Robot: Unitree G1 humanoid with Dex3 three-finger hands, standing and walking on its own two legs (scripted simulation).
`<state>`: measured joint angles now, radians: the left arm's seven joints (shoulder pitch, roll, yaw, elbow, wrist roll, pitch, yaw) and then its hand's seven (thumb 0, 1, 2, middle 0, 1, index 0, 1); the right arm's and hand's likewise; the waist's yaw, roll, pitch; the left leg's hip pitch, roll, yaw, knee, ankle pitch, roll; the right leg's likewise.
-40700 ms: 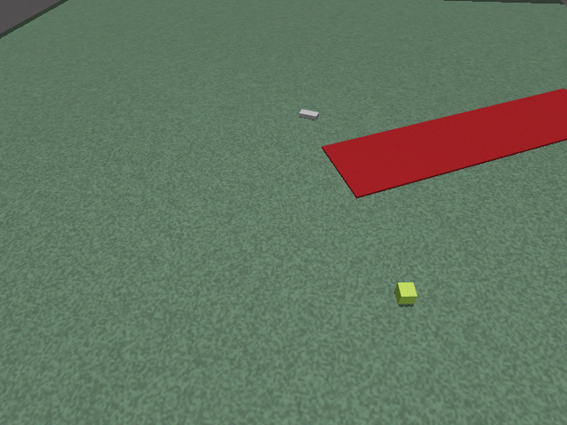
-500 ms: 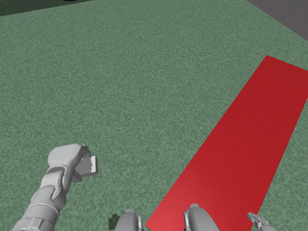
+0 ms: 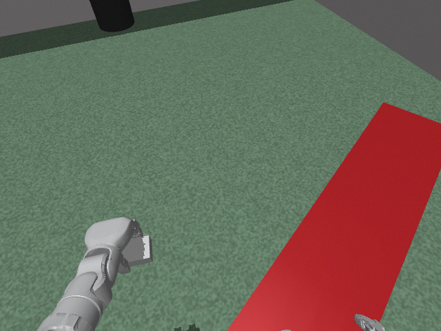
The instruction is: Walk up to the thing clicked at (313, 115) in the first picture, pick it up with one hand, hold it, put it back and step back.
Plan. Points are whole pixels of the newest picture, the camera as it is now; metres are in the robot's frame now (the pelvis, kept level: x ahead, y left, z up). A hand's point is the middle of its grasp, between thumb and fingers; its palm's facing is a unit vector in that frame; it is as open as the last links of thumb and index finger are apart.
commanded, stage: hold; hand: left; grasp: from above
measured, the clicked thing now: (124, 254) +0.32 +0.24 -0.11
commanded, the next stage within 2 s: crouch in 1.86 s
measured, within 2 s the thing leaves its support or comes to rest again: neither
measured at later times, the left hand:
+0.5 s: hand (115, 235) +0.33 +0.24 -0.04, palm faces -0.45 -0.09 -0.89, open 7.9 cm
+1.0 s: hand (115, 245) +0.30 +0.23 -0.02, palm faces -0.44 -0.09 -0.89, open 8.0 cm
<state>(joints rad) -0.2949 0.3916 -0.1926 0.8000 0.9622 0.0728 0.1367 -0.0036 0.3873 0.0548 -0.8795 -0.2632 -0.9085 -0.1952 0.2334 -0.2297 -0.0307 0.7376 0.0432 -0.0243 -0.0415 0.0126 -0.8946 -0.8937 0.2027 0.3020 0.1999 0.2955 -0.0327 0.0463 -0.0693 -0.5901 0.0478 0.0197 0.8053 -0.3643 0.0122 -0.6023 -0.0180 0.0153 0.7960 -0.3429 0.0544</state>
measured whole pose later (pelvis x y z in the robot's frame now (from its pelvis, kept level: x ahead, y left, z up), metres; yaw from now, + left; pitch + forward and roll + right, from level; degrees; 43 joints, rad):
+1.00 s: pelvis +0.01 +0.00 +0.03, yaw +0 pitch +2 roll -2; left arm -0.24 0.38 -0.22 0.68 0.99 0.08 0.02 -0.01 0.33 0.14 -0.92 -0.23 -0.93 -0.18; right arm 0.21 -0.25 -0.04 0.67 0.05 0.07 -0.02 0.01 -0.89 -0.89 0.20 0.30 0.20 0.29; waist 0.00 0.05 -0.02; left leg -0.29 0.04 0.04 0.52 -0.26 0.01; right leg -0.32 -0.02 0.02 0.54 -0.25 0.05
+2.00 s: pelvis +0.01 +0.00 +0.03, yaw +0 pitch +0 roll -2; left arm -0.23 0.38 -0.22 0.68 1.00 0.06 0.00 -0.01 0.34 0.13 -0.92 -0.21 -0.94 -0.17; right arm 0.20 -0.25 -0.02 0.68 0.06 0.06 -0.03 0.01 -0.90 -0.90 0.20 0.30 0.20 0.29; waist 0.00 0.05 0.01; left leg -0.24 0.03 0.04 0.47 -0.23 0.02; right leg -0.27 -0.03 0.02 0.48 -0.22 0.06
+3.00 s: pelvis -0.06 +0.00 -0.24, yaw -1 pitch +36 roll -6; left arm -0.79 0.57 0.03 1.28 1.19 -0.11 0.32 -0.01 0.32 0.22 -0.86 -0.31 -0.88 -0.28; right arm 0.20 -0.22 -0.02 0.73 -0.06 -0.03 0.04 0.01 -0.89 -0.89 0.20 0.30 0.20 0.29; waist -0.17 0.04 -0.17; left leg -1.86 0.01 -0.06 1.85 -0.62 0.02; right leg -1.83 -0.04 0.00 1.81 -0.61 0.06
